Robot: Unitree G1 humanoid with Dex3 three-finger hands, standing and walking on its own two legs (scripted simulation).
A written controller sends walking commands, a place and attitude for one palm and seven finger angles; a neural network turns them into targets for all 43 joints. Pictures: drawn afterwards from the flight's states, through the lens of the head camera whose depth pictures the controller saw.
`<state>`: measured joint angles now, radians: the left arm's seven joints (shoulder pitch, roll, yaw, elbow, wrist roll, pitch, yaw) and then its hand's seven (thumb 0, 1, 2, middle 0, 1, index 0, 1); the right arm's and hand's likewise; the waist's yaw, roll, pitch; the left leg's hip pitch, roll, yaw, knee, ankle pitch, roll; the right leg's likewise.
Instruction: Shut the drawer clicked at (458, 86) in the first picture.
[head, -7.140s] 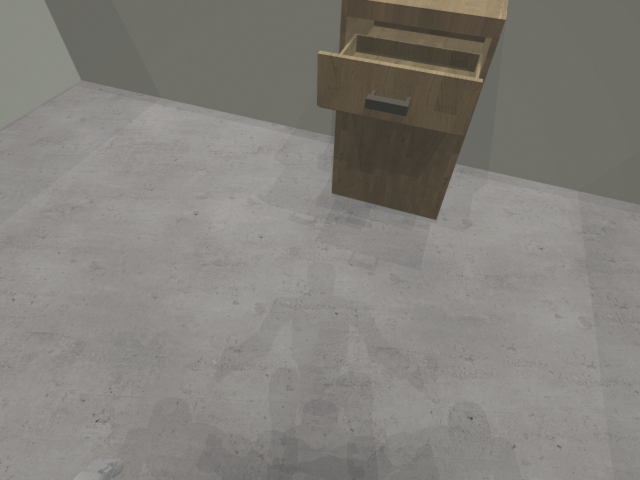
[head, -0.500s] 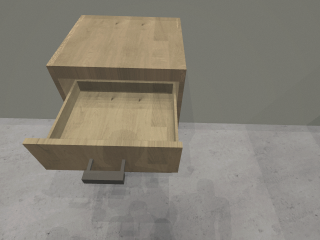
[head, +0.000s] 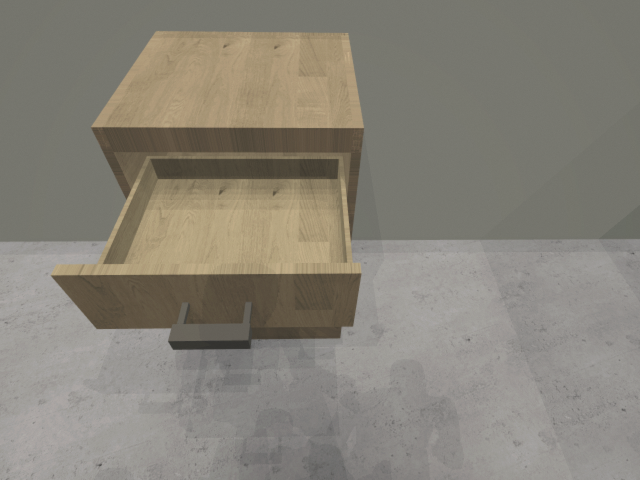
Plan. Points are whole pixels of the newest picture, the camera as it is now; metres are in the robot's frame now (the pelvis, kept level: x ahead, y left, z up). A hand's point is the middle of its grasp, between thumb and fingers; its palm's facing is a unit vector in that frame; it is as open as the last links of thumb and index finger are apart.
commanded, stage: come to a stop and stand still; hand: left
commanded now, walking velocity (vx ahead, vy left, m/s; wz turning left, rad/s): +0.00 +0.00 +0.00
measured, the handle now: (214, 322) +0.35 +0.18 -0.06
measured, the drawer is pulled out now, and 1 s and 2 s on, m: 0.29 0.29 0.29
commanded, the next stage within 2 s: look again from close up in 0.54 s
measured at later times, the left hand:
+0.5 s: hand out of the picture -0.08 +0.23 -0.17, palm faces +0.05 -0.98 -0.19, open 7.4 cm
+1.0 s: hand out of the picture -0.07 +0.19 -0.17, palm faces +0.05 -0.99 -0.15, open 7.4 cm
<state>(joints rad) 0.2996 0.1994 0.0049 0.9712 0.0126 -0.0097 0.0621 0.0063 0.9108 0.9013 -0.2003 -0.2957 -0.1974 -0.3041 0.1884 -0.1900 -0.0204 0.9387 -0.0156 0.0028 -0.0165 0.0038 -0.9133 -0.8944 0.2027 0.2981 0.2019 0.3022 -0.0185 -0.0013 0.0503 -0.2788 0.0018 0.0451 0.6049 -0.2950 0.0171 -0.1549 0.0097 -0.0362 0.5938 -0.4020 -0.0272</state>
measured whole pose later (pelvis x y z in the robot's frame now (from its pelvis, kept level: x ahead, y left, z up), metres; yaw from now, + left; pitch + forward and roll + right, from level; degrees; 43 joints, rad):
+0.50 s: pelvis -0.04 +0.05 +0.01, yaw +2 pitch -1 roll -1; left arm 0.39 0.18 -0.01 1.05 0.02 0.01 0.04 0.00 0.91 0.90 -0.20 -0.30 -0.19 -0.30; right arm 0.32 -0.16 0.00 1.06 -0.01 0.03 0.00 0.01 -0.91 -0.89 0.20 0.30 0.20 0.30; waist 0.00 -0.02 0.03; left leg -0.30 -0.07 0.04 0.44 -0.14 0.09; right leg -0.18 -0.03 0.00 0.48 -0.29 0.00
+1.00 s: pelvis -0.02 +0.04 +0.01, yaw +2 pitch -1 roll -1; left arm 0.37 0.13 -0.02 1.10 0.02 -0.02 0.04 0.00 0.91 0.90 -0.20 -0.30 -0.19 -0.30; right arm 0.26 -0.16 0.00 1.10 0.00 -0.01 -0.01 0.01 -0.93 -0.89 0.20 0.30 0.20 0.30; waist 0.01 -0.02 0.03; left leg -0.26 -0.06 0.04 0.42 -0.15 0.08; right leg -0.14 -0.02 0.00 0.43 -0.28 0.02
